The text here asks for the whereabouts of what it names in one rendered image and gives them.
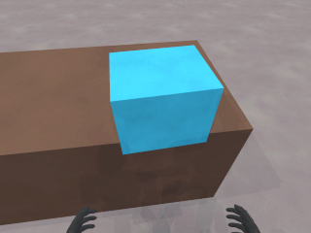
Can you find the pedestal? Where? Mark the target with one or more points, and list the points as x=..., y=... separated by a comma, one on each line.
x=60, y=149

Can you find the left robot hand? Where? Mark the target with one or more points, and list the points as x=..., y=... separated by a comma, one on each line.
x=77, y=226

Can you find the right robot hand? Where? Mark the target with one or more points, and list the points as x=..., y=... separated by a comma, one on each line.
x=248, y=225

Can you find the carton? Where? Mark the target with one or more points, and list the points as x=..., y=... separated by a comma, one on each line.
x=162, y=98

